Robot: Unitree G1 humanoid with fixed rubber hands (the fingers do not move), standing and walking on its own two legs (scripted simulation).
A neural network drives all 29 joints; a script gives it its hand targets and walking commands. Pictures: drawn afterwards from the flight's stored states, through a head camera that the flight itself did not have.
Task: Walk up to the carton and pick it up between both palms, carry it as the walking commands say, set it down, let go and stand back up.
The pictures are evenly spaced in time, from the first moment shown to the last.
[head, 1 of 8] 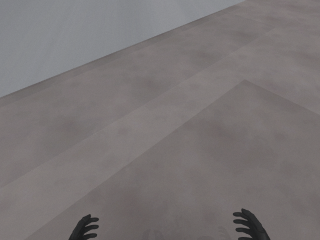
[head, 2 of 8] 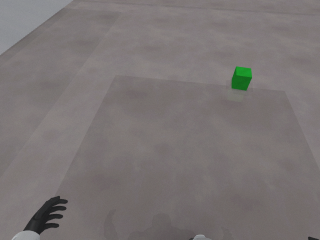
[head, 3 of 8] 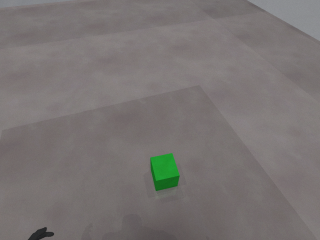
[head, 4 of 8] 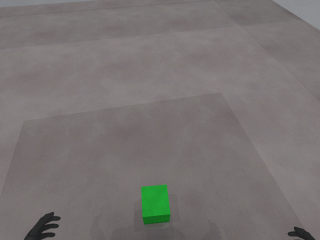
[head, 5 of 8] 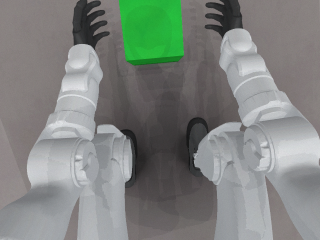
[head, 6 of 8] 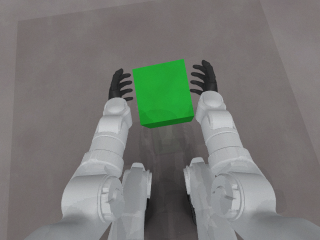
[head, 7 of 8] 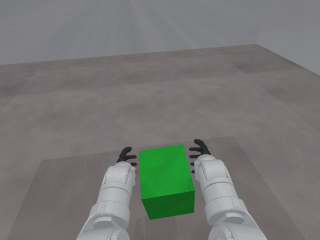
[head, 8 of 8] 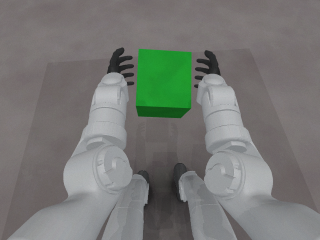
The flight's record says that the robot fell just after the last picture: yes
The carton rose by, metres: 0.67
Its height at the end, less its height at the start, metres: +0.60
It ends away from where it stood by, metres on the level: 0.12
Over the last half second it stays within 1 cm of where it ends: no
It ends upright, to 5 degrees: no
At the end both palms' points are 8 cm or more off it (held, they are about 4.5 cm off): no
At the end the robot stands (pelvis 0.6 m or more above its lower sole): yes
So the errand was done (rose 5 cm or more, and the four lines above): no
